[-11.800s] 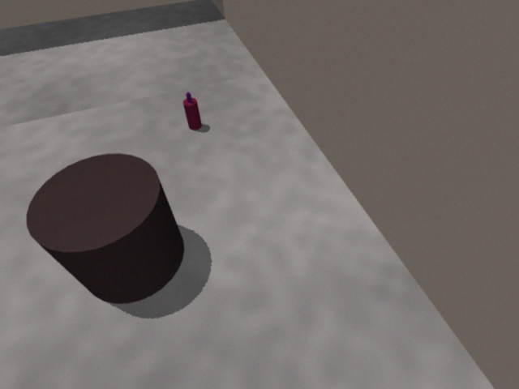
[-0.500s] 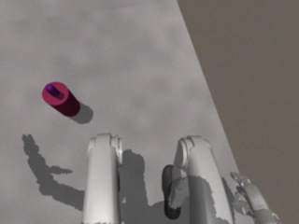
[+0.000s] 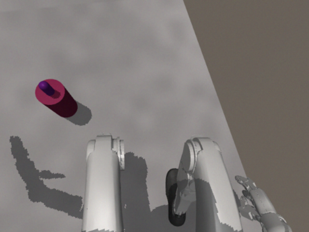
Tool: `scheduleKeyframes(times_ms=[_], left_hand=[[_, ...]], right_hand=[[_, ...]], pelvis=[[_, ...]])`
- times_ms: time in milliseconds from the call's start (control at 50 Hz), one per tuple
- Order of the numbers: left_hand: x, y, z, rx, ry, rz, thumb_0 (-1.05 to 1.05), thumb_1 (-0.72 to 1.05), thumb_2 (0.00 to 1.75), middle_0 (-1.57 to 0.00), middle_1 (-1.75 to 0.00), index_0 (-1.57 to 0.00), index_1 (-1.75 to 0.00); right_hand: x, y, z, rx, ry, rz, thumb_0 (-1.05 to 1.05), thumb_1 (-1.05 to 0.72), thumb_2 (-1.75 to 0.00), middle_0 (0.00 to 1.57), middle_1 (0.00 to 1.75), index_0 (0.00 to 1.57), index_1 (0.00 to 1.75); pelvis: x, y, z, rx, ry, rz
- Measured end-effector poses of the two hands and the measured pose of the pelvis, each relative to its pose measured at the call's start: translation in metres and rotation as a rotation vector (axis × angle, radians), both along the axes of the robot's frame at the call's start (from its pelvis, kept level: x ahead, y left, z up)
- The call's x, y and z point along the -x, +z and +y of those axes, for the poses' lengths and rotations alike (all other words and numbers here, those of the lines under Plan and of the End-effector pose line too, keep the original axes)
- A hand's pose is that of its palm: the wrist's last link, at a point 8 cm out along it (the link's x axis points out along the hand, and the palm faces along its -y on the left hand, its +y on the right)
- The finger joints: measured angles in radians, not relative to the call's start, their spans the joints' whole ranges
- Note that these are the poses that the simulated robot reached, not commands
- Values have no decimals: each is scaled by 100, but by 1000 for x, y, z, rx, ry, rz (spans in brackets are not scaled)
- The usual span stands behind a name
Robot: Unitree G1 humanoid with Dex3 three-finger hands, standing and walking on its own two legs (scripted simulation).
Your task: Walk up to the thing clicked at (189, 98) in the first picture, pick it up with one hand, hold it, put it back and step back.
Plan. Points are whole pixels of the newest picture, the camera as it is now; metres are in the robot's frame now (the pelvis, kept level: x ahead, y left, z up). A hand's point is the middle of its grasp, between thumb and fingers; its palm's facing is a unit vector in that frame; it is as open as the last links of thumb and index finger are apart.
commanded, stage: approach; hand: left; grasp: from the side
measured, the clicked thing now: (56, 97) +0.44 +0.34 -0.26
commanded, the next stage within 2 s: close in in 0.46 s
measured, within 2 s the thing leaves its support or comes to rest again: neither
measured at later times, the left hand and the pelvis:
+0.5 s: hand out of the picture +0.35 +0.44 -0.18, palm faces +0.46 -0.89 +0.00, open 17.6 cm; pelvis +0.00 +0.01 -0.07, yaw -5 degrees
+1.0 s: hand (39, 114) +0.38 +0.37 -0.24, palm faces +0.48 -0.87 -0.04, open 17.5 cm; pelvis -0.02 +0.01 -0.10, yaw -7 degrees
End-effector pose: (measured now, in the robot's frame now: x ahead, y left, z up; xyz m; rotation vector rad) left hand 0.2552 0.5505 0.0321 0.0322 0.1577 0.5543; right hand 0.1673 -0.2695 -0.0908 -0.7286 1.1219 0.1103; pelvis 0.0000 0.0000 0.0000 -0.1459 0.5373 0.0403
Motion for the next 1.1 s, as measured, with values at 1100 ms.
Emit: scheduleKeyframes(times_ms=[1100], left_hand=[[-79, -273, -157, 32, -58, -61, -1, -61, 7, -7, -14, -8, -13]], right_hand=[[29, -42, 20, 172, 232, 187, 1, -93, -90, 20, 30, 20, 30]], pelvis=[[15, -96, 12, 121, -86, -294]])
